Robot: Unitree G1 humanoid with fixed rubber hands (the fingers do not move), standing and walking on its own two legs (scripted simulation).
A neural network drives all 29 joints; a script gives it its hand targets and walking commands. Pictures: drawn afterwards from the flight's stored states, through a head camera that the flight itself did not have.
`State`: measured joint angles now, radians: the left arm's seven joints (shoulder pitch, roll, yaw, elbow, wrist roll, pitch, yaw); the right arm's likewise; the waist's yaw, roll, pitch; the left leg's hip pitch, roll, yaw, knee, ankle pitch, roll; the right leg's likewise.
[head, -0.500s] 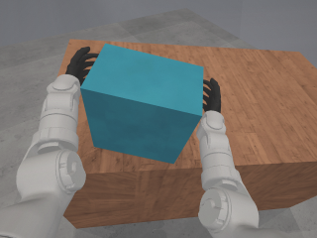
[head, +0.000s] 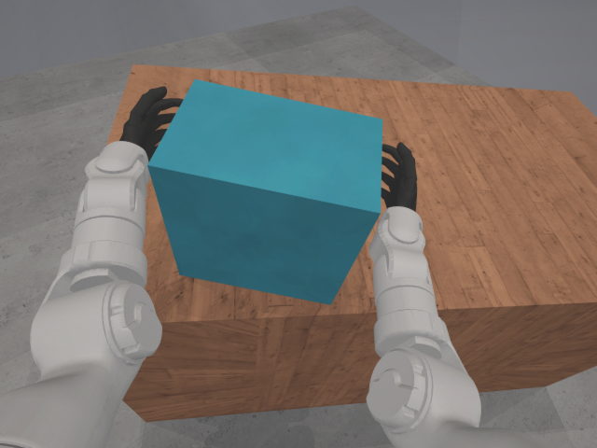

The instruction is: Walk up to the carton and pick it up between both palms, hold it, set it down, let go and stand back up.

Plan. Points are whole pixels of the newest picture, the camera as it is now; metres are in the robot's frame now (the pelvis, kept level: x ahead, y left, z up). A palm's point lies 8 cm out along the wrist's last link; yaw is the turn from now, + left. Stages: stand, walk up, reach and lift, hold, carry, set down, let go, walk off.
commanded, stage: set down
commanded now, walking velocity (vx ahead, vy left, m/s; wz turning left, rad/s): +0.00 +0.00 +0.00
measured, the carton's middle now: (270, 205) +0.44 +0.00 +0.06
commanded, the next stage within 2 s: none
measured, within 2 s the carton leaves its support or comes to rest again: rests again in 0.18 s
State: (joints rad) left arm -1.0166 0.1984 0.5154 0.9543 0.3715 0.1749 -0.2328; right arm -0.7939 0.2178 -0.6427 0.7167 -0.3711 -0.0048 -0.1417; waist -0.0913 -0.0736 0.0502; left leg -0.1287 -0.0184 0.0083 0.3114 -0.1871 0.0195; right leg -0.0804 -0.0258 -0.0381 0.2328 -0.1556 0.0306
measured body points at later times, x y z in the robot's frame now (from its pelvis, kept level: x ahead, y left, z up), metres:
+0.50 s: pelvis +0.01 -0.01 +0.00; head +0.06 +0.02 +0.45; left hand +0.49 +0.16 +0.13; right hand +0.41 -0.18 +0.11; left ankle -0.01 +0.09 -0.75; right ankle -0.02 -0.14 -0.75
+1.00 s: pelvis +0.00 -0.01 +0.00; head +0.06 +0.03 +0.44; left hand +0.49 +0.16 +0.13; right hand +0.41 -0.18 +0.11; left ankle -0.01 +0.09 -0.75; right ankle -0.02 -0.14 -0.75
